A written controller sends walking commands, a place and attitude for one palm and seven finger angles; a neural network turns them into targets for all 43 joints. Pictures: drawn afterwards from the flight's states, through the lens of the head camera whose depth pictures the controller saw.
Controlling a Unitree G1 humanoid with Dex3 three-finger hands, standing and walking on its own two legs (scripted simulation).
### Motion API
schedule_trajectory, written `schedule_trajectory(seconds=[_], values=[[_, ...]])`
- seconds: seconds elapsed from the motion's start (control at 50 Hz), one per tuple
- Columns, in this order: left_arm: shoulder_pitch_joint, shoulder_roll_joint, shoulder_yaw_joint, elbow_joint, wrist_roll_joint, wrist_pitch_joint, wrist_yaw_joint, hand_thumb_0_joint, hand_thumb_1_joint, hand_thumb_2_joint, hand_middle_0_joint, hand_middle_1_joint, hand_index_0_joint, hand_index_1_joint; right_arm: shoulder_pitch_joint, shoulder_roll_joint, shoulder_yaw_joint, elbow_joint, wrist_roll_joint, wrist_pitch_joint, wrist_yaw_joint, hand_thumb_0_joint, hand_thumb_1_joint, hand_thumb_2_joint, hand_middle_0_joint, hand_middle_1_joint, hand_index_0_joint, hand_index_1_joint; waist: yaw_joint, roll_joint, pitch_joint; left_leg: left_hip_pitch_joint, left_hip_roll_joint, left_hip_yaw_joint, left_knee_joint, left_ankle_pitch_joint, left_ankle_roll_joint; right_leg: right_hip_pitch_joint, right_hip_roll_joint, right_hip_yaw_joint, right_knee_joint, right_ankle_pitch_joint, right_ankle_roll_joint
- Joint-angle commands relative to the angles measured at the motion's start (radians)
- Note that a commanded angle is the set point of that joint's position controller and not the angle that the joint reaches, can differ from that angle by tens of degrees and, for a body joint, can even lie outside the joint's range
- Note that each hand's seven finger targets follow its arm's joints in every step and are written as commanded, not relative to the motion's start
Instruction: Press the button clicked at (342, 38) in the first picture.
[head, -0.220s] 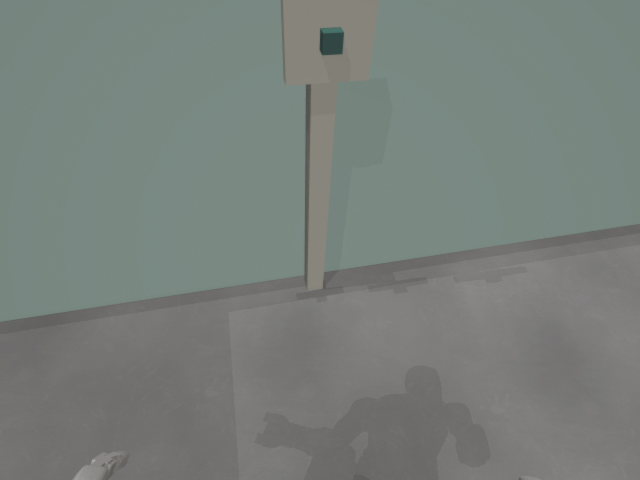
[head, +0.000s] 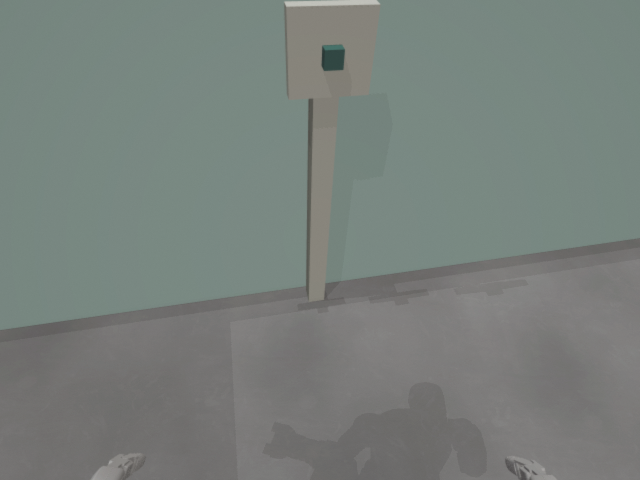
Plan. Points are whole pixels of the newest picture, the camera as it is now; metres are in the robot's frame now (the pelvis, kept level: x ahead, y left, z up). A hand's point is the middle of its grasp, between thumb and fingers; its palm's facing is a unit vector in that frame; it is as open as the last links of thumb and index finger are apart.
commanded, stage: stand and wait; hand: left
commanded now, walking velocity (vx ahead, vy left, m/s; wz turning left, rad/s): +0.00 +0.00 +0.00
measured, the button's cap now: (332, 57) +0.84 +0.04 +0.16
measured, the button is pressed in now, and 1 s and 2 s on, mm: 0 0 0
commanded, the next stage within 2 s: look at it before walking up in 0.68 s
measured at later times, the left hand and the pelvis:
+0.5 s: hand out of the picture +0.04 +0.23 -0.15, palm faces -0.04 -0.94 -0.33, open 7.4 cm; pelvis -0.02 -0.02 +0.01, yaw +0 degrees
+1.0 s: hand out of the picture +0.05 +0.22 -0.15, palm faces -0.04 -0.94 -0.33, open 7.4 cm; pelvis -0.03 -0.03 +0.01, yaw +0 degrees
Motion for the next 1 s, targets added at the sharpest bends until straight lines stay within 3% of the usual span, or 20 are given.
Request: schedule_trajectory(seconds=[0.0,0.26,0.42,0.7,0.98], values=[[-0.028,0.204,0.055,-0.058,-0.004,-0.021,0.013,0.0,0.9,0.9,-0.2,-0.3,-0.2,-0.3,-0.04,-0.222,-0.058,-0.051,0.006,-0.02,-0.012,0.0,-0.9,-0.9,0.2,0.3,0.2,0.3,-0.007,0.027,-0.07,0.018,0.141,-0.097,-0.086,0.397,0.011,0.034,-0.069,0.035,-0.04,0.327,-0.065],[-0.012,0.208,0.053,-0.005,-0.007,-0.033,0.009,0.0,0.9,0.9,-0.2,-0.3,-0.2,-0.3,-0.031,-0.221,-0.053,0.004,0.012,-0.017,-0.009,0.0,-0.9,-0.9,0.2,0.3,0.2,0.3,-0.007,0.004,-0.073,0.034,0.145,-0.1,-0.115,0.289,0.003,0.041,-0.082,0.069,-0.103,0.306,-0.072],[-0.011,0.21,0.049,0.028,-0.007,-0.033,0.006,0.0,0.9,0.9,-0.2,-0.3,-0.2,-0.3,-0.019,-0.221,-0.047,0.045,0.012,-0.014,-0.005,0.0,-0.9,-0.9,0.2,0.3,0.2,0.3,-0.006,0.01,-0.028,0.005,0.143,-0.109,-0.153,0.173,-0.002,0.011,-0.079,0.09,-0.149,0.176,-0.073],[-0.019,0.206,0.049,0.045,-0.006,-0.036,0.006,0.0,0.9,0.9,-0.2,-0.3,-0.2,-0.3,0.001,-0.218,-0.044,0.075,0.012,-0.017,-0.003,0.0,-0.9,-0.9,0.2,0.3,0.2,0.3,-0.006,0.013,-0.027,-0.002,0.15,-0.111,-0.168,0.172,-0.008,0.004,-0.077,0.096,-0.162,0.155,-0.072],[-0.015,0.206,0.049,0.048,-0.005,-0.039,0.007,0.0,0.9,0.9,-0.2,-0.3,-0.2,-0.3,-0.002,-0.218,-0.044,0.077,0.013,-0.018,-0.004,0.0,-0.9,-0.9,0.2,0.3,0.2,0.3,-0.007,0.007,-0.04,0.026,0.155,-0.106,-0.165,0.216,-0.011,0.008,-0.077,0.094,-0.159,0.217,-0.072]])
